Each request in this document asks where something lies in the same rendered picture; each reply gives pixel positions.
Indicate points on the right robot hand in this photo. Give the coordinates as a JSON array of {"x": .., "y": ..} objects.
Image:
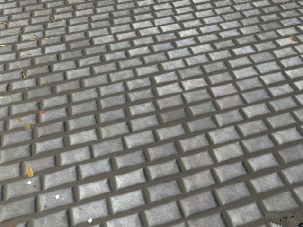
[{"x": 285, "y": 218}]

